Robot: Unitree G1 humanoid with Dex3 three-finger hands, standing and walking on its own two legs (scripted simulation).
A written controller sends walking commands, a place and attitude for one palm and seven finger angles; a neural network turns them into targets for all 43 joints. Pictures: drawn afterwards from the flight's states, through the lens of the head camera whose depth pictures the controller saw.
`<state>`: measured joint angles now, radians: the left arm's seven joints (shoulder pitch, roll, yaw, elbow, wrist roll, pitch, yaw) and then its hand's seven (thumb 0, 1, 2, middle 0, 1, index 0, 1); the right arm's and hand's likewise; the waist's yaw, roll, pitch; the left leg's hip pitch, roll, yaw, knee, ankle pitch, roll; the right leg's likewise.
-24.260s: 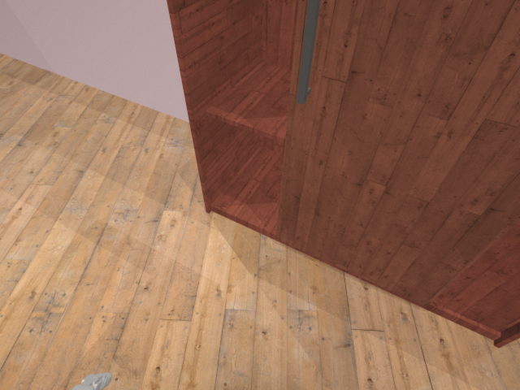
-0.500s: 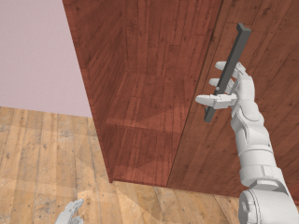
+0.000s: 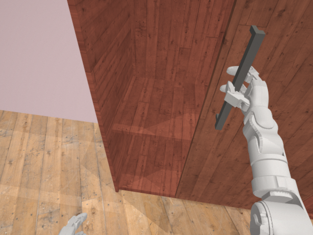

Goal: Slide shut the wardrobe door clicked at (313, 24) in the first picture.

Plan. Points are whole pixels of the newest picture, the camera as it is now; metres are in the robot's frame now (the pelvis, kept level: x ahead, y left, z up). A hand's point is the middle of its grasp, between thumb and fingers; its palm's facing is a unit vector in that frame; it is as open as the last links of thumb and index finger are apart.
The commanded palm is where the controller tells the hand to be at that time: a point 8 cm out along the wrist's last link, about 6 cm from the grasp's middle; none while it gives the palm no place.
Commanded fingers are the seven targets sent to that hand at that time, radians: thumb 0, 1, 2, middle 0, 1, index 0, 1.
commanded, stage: grip the handle and tug to test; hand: right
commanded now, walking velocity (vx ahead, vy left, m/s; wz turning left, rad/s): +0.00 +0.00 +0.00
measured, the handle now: (233, 85) +0.48 -0.16 +0.18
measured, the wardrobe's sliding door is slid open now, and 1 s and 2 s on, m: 0.36 0.36 0.33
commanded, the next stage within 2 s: tug the door sideways, standing still in 0.68 s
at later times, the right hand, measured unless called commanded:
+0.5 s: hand (228, 94) +0.42 -0.14 +0.19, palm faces +0.07 +1.00 +0.00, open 5.8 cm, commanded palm +0.37 -0.19 +0.18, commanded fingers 0.00 -0.90 -0.90 0.45 1.40 0.45 1.40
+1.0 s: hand (228, 93) +0.42 -0.14 +0.19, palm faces +0.09 +1.00 +0.00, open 5.7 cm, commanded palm +0.40 -0.16 +0.18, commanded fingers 0.00 -0.90 -0.90 0.45 1.40 0.45 1.40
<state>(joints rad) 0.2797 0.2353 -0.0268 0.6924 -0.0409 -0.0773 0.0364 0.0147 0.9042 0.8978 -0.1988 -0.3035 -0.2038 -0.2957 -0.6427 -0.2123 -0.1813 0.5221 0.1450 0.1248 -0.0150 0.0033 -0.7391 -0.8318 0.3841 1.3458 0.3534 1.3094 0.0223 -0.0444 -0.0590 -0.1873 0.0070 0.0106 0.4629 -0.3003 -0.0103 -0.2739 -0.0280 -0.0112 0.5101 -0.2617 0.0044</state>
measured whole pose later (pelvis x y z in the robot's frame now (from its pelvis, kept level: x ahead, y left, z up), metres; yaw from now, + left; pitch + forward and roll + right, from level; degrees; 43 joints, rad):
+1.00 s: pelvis +0.03 +0.00 +0.00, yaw -1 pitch +2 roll +0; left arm 0.21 0.24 -0.02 0.66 -0.03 -0.03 0.03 0.01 0.90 0.90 -0.20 -0.30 -0.20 -0.30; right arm -0.49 -0.16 -0.13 0.18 0.15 0.31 -0.05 0.01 -0.75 -0.83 0.36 1.37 0.34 1.34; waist -0.02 -0.04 -0.06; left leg -0.13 0.01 0.03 0.42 -0.32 -0.01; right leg -0.22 -0.02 0.00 0.48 -0.29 0.01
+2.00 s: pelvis -0.01 +0.01 -0.01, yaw -1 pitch +0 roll +1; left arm 0.23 0.21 -0.03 0.70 -0.03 -0.04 0.07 0.01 0.90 0.90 -0.20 -0.30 -0.20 -0.30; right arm -0.74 -0.21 -0.02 0.58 0.09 -0.08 -0.11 -0.05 -0.70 -0.83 0.43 1.39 0.27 1.37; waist 0.00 -0.06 0.05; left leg -0.25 0.00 0.02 0.63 -0.38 0.01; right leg -0.33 -0.04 0.01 0.65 -0.33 0.01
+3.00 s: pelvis +0.10 +0.23 -0.02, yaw -11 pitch -5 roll +2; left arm -0.03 0.16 0.00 0.60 -0.05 -0.02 -0.03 0.01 0.90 0.90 -0.20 -0.30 -0.21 -0.30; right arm -0.47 -0.20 -0.07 -0.03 0.06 -0.06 -0.16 -0.03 -0.75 -0.87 0.44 1.40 0.20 1.32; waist -0.10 -0.07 0.30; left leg -0.27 0.02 0.07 0.59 -0.22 -0.01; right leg -0.29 -0.16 0.08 0.91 -0.52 0.05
